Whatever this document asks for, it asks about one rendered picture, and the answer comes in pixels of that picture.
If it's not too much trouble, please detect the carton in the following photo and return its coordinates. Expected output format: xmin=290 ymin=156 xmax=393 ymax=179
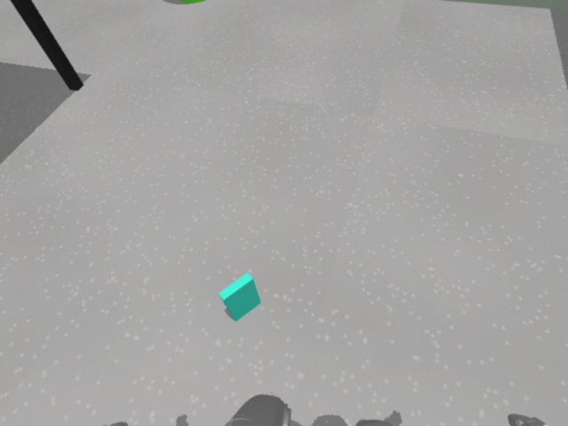
xmin=218 ymin=272 xmax=261 ymax=321

